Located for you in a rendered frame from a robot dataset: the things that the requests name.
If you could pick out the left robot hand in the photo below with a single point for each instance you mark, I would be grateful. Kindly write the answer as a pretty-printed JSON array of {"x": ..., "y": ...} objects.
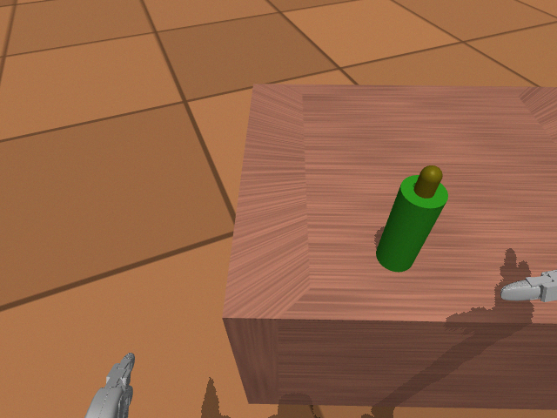
[{"x": 114, "y": 399}]

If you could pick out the right robot hand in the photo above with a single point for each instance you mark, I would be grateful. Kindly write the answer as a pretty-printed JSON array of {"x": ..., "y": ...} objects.
[{"x": 532, "y": 288}]

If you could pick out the bottle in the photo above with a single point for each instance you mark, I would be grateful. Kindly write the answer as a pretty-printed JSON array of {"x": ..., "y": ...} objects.
[{"x": 418, "y": 204}]

